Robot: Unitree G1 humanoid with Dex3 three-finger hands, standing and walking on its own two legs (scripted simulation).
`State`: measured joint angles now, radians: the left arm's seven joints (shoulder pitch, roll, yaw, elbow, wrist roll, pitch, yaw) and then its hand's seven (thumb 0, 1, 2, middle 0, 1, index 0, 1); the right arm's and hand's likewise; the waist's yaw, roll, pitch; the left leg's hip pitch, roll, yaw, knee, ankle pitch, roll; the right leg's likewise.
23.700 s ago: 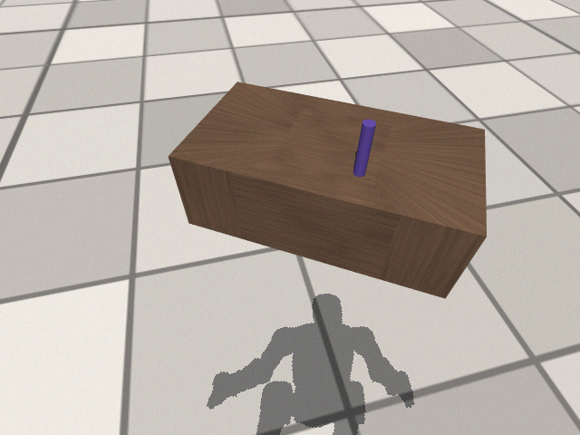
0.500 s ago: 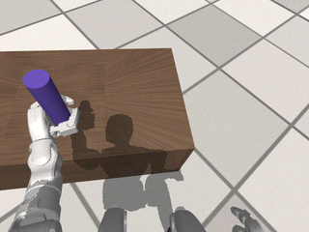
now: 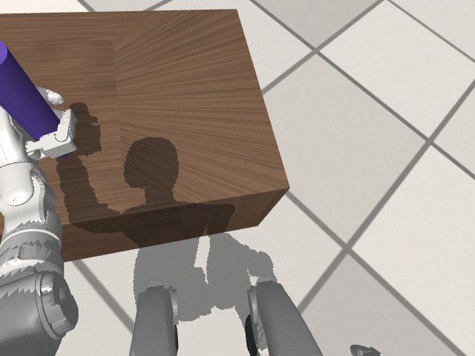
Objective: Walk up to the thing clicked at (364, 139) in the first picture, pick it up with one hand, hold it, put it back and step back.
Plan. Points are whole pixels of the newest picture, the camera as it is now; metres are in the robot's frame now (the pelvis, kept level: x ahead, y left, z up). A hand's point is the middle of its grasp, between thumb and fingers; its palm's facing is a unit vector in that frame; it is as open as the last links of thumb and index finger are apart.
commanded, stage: crouch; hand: left
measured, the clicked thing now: (30, 110) +0.48 +0.26 +0.06
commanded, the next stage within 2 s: lower in 0.52 s
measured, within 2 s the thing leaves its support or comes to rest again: rests again in 2.00 s
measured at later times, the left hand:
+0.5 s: hand (65, 122) +0.51 +0.25 -0.02, palm faces +0.29 -0.96 -0.03, open 5.6 cm
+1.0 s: hand (78, 136) +0.52 +0.25 -0.08, palm faces +0.28 -0.96 -0.03, open 5.6 cm
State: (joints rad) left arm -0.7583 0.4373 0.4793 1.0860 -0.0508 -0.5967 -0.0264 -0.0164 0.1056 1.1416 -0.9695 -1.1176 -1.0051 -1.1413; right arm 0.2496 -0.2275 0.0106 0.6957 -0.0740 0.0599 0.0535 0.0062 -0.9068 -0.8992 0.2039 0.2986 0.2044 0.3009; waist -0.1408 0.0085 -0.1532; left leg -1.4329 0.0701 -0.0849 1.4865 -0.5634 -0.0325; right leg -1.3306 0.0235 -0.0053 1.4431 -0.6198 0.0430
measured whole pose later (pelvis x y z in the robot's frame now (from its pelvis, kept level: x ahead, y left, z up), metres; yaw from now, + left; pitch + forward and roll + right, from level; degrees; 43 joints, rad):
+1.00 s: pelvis -0.03 +0.00 -0.09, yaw -3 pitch +36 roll -6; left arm -0.98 0.62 0.53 1.18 0.00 -0.51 -0.07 -0.02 0.11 1.14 -0.97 -1.12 -1.00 -1.14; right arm 0.22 -0.25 0.06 0.65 -0.09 0.07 0.05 0.00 -0.91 -0.90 0.20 0.30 0.20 0.30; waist -0.20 0.00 -0.15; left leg -1.83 0.07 -0.13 1.81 -0.61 -0.05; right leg -1.72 0.04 -0.02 1.77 -0.68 0.05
